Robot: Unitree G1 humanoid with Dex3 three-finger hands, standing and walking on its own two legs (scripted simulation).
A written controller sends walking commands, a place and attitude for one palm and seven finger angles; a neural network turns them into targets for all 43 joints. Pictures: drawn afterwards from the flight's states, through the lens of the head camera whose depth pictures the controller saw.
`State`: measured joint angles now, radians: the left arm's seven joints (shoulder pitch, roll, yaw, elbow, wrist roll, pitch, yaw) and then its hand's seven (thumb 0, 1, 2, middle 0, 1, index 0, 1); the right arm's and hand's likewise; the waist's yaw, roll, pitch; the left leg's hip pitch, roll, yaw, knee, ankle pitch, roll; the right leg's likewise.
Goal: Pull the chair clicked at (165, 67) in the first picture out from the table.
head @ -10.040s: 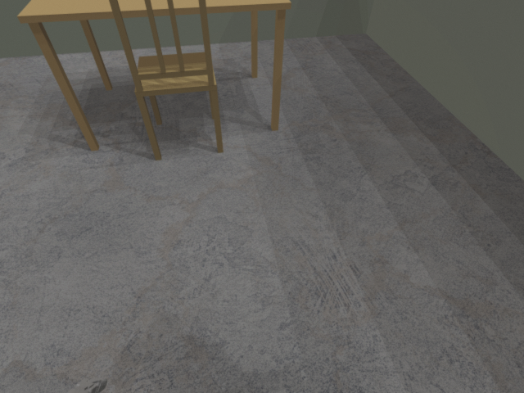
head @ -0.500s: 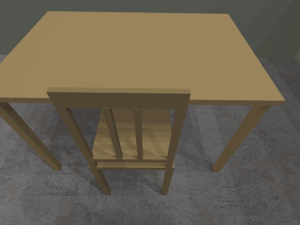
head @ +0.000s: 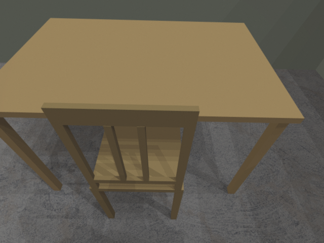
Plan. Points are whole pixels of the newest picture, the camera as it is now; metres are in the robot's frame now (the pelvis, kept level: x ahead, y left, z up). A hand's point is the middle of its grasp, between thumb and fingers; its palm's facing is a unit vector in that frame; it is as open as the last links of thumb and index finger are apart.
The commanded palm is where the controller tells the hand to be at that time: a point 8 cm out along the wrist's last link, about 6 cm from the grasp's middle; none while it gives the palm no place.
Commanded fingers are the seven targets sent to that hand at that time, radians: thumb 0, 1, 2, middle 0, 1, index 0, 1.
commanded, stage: come to a stop and stand still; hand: left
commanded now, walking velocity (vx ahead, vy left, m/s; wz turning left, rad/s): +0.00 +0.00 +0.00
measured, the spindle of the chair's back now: (117, 156) +0.39 +0.17 -0.08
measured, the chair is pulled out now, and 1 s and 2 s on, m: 0.00 0.00 0.00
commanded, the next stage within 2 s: look again from close up in 0.72 s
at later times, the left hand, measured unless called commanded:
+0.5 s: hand out of the picture -0.01 +0.14 -0.17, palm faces +0.01 -0.98 -0.20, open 7.4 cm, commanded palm none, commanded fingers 0.00 0.90 0.90 -0.20 -0.30 -0.20 -0.30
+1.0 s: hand out of the picture -0.02 +0.12 -0.17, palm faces +0.02 -0.98 -0.19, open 7.4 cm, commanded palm none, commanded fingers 0.00 0.90 0.90 -0.20 -0.30 -0.20 -0.30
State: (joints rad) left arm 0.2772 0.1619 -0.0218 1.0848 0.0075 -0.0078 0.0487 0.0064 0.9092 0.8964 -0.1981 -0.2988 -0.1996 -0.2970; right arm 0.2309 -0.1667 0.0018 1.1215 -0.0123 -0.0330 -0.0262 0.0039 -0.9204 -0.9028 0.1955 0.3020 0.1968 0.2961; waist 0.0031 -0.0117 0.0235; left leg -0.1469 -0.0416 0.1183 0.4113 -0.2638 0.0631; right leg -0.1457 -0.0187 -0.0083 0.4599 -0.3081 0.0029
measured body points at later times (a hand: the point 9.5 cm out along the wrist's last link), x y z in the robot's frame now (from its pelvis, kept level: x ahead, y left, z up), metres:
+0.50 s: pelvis +0.00 -0.02 +0.00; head +0.01 -0.03 +0.45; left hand -0.01 +0.20 -0.16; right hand -0.01 -0.24 -0.16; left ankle -0.02 +0.07 -0.74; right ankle -0.04 -0.12 -0.74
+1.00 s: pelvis -0.01 -0.04 +0.00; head +0.00 -0.05 +0.45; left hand -0.02 +0.17 -0.15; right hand -0.02 -0.26 -0.16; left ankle -0.02 +0.07 -0.74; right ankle -0.04 -0.12 -0.74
